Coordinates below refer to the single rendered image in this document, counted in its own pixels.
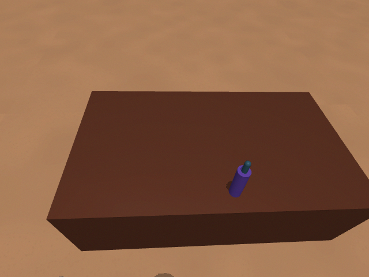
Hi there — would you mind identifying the bottle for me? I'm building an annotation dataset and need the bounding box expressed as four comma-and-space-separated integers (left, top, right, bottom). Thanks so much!
229, 160, 251, 197

